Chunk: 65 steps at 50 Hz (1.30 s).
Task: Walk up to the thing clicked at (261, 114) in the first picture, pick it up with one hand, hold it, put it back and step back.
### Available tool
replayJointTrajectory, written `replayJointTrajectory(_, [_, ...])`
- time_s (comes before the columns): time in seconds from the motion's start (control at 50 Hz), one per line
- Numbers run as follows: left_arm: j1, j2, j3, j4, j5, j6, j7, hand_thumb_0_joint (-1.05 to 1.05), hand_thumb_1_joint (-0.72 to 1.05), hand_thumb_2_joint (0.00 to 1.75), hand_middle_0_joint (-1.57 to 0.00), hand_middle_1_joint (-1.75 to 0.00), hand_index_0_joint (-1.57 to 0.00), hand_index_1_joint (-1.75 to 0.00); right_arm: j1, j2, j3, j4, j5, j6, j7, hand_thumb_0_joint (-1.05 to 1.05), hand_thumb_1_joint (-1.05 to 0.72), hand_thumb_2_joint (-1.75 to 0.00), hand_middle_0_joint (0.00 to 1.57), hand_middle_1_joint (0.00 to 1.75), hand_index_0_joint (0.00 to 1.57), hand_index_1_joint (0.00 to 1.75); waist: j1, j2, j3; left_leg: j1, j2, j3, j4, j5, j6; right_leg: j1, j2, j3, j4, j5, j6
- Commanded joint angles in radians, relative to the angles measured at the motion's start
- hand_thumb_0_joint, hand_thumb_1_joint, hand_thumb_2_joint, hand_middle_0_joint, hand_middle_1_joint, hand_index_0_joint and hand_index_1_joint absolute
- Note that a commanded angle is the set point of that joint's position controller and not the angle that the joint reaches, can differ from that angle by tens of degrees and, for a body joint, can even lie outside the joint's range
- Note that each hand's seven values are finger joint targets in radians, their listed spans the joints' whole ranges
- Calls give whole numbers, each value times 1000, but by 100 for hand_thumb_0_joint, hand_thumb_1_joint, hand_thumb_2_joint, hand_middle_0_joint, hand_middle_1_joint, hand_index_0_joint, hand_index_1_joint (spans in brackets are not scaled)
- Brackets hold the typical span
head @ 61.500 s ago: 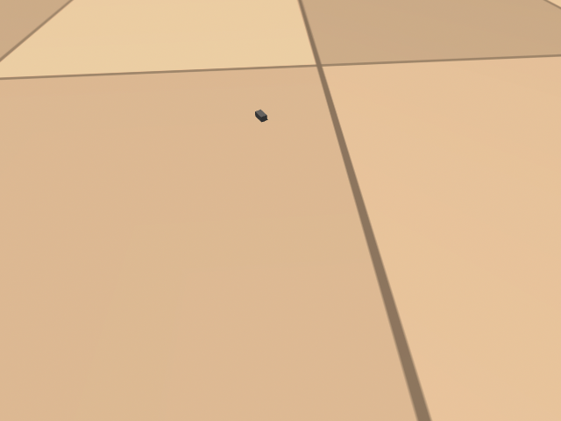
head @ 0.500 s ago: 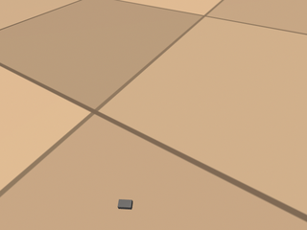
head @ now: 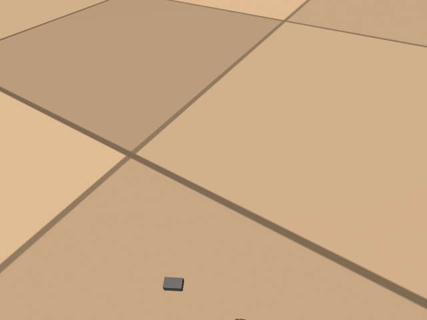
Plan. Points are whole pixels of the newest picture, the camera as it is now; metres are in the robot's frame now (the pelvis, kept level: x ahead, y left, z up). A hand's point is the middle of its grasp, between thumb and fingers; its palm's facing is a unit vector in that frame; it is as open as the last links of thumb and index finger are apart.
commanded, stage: stand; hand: left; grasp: from above
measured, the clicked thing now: (173, 284) +0.44 +0.23 -0.76
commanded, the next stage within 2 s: step back in 0.30 s
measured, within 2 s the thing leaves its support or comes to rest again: neither
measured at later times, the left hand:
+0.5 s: hand out of the picture +0.07 +0.28 -0.17, palm faces +0.01 -0.93 -0.38, open 7.4 cm
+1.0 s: hand out of the picture +0.01 +0.29 -0.18, palm faces -0.08 -0.91 -0.40, open 7.4 cm
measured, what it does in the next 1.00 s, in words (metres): walks backwards: right foot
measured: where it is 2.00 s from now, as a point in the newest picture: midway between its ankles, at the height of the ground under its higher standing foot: outside the picture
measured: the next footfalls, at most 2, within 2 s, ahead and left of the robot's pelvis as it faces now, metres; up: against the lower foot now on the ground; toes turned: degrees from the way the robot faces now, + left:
right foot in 1.00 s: -0.09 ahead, -0.09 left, +0.00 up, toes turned -1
left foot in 1.34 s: -0.17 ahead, +0.16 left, +0.00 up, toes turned -2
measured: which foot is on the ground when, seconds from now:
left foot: down 0.00-1.00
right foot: down 0.00-0.60, up 0.62-0.98, down 1.00-1.00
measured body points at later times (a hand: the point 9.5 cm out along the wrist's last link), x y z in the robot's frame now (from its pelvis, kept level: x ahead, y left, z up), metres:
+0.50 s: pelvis -0.03 +0.01 -0.01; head +0.03 +0.01 +0.43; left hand +0.07 +0.33 -0.14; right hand +0.06 -0.31 -0.14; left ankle -0.02 +0.13 -0.73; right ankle -0.03 -0.13 -0.75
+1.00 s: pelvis -0.11 +0.03 -0.03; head -0.04 +0.03 +0.41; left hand +0.02 +0.34 -0.15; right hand -0.02 -0.28 -0.15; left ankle -0.04 +0.14 -0.75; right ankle -0.13 -0.09 -0.75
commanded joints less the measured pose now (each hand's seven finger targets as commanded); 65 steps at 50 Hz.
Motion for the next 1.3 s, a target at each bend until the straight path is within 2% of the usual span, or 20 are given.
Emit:
replayJointTrajectory(0.0, [-30, 209, 33, -60, -2, -22, 12, 0, 90, 90, -20, -30, -20, -30, -37, -201, -30, -61, 5, -21, -14, 0, -90, -90, 20, 30, 20, 30, 4, -12, -67, 26, 103, -69, -32, 222, 40, -20, -103, 78, -43, 174, -29])
replayJointTrajectory(0.26, [-31, 214, 31, -65, -3, -23, 9, 0, 90, 90, -20, -30, -20, -30, -36, -208, -27, -64, 6, -21, -11, 0, -90, -90, 20, 30, 20, 30, 2, -8, -59, 10, 102, -70, -38, 172, 40, -19, -106, 83, -54, 143, -30])
replayJointTrajectory(0.28, [-30, 290, 78, -81, -23, -13, 14, 0, 90, 90, -20, -30, -20, -30, -78, -253, -47, -97, 10, 1, -3, 0, -90, -90, 20, 30, 20, 30, 3, -23, 71, -90, 77, -76, 74, 316, 67, -100, -94, 96, 29, 302, -42])
replayJointTrajectory(0.34, [-12, 281, 91, -136, -25, -5, 21, 0, 90, 90, -20, -30, -20, -30, -25, -231, -56, -137, 25, 15, -1, 0, -90, -90, 20, 30, 20, 30, -12, -47, -64, -72, 45, -34, 221, 350, 80, -57, -133, 105, 79, 411, -109])
replayJointTrajectory(0.38, [-43, 291, 96, -182, -17, 4, 20, 0, 90, 90, -20, -30, -20, -30, -12, -221, -65, -167, 25, 29, 2, 0, -90, -90, 20, 30, 20, 30, -15, -110, -107, -80, -12, 3, 345, 183, 72, -89, -207, 167, 69, 424, -173])
replayJointTrajectory(0.44, [-136, 314, 104, -260, 10, 12, 24, 0, 90, 90, -20, -30, -20, -30, 56, -224, -85, -203, 15, 56, 10, 0, -90, -90, 20, 30, 20, 30, -39, -207, -82, -126, -45, -42, 581, -319, 90, -221, -336, 238, 92, 408, -268])
replayJointTrajectory(0.5, [-159, 293, 92, -292, 11, 14, 26, 0, 90, 90, -20, -30, -20, -30, 96, -217, -89, -219, 20, 48, 12, 0, -90, -90, 20, 30, 20, 30, -49, -183, -53, -172, -29, -19, 414, -207, 90, -181, -256, 158, 217, 424, -205])
replayJointTrajectory(0.54, [-124, 258, 85, -307, -5, 31, 22, 0, 90, 90, -20, -30, -20, -30, 91, -254, -102, -232, 0, 32, 7, 0, -90, -90, 20, 30, 20, 30, -37, -8, -62, -144, 64, -97, 155, 339, 110, -175, -96, 56, 420, 253, -102])
replayJointTrajectory(0.58, [-86, 203, 78, -325, -18, 47, 31, 0, 90, 90, -20, -30, -20, -30, 114, -360, -124, -256, -7, 16, 4, 0, -90, -90, 20, 30, 20, 30, -38, 166, -113, -6, 281, -386, 117, 764, 263, -364, 128, 145, 702, -446, -59])
replayJointTrajectory(0.62, [-78, 211, 76, -318, -10, 53, 46, 0, 90, 90, -20, -30, -20, -30, 65, -358, -125, -285, 0, 16, -8, 0, -90, -90, 20, 30, 20, 30, -36, 147, -148, -9, 299, -400, 112, 677, 267, -406, 139, 273, 868, -460, -68])
replayJointTrajectory(0.68, [10, 235, 80, -301, -21, 53, 43, 0, 90, 90, -20, -30, -20, -30, 0, -282, -108, -325, -5, 15, -31, 0, -90, -90, 20, 30, 20, 30, 18, 147, -125, 38, 224, -251, 165, 586, 248, -455, 113, 246, 913, -318, -45])
replayJointTrajectory(0.84, [-6, 231, 96, -352, -5, 34, 26, 0, 90, 90, -20, -30, -20, -30, 91, -286, -113, -362, -3, 14, -33, 0, -90, -90, 20, 30, 20, 30, -53, 130, -110, 109, 245, -230, 184, 539, 289, -414, 83, 159, 633, -308, -3])
replayJointTrajectory(0.92, [74, 222, 102, -328, 5, 23, 13, 0, 90, 90, -20, -30, -20, -30, 26, -305, -107, -389, 3, 25, -25, 0, -90, -90, 20, 30, 20, 30, -13, 135, -146, -30, 207, -194, 224, 331, 239, -222, 56, 75, 321, -170, -36])
replayJointTrajectory(0.96, [147, 234, 109, -300, 19, 13, 12, 0, 90, 90, -20, -30, -20, -30, -4, -283, -97, -392, 17, 34, -19, 0, -90, -90, 20, 30, 20, 30, 22, 91, -123, -220, 159, -155, 271, 147, 157, -61, 29, 103, 160, 25, -73])
replayJointTrajectory(0.98, [145, 309, 127, -314, 32, 8, 12, 0, 90, 90, -20, -30, -20, -30, 3, -240, -84, -401, 24, 36, -17, 0, -90, -90, 20, 30, 20, 30, 13, -106, -97, -394, 39, -100, 417, -64, 83, -29, -141, 377, 97, 55, -142])
replayJointTrajectory(1.0, [95, 401, 144, -339, 12, 11, 7, 0, 90, 90, -20, -30, -20, -30, -37, -221, -87, -406, 26, 42, -26, 0, -90, -90, 20, 30, 20, 30, 49, -281, -39, -385, -128, -32, 678, -435, 42, -226, -357, 594, -9, 120, -321])
replayJointTrajectory(1.02, [41, 394, 139, -381, 24, 2, 12, 0, 90, 90, -20, -30, -20, -30, -31, -250, -99, -386, 16, 45, -32, 0, -90, -90, 20, 30, 20, 30, 37, -232, 2, -349, -116, -135, 852, -466, 32, -316, -391, 653, 2, 214, -367])
replayJointTrajectory(1.08, [-81, 289, 118, -409, 14, 4, 23, 0, 90, 90, -20, -30, -20, -30, 92, -240, -90, -333, 31, 41, -29, 0, -90, -90, 20, 30, 20, 30, -42, -134, -16, -364, -155, -155, 919, -323, 27, -234, -207, 312, 100, 358, -245])
replayJointTrajectory(1.2, [59, 269, 111, -422, 23, 15, 37, 0, 90, 90, -20, -30, -20, -30, 41, -230, -77, -371, 17, 31, -26, 0, -90, -90, 20, 30, 20, 30, 56, -195, -75, -385, -91, -66, 595, -370, 3, 14, -214, 280, 187, 481, -247])
replayJointTrajectory(1.28, [4, 298, 106, -447, 6, 29, 27, 0, 90, 90, -20, -30, -20, -30, 146, -219, -88, -332, 6, 21, -15, 0, -90, -90, 20, 30, 20, 30, -2, -216, -122, -184, -57, 24, 245, -214, 37, -60, -196, 260, 255, 398, -209])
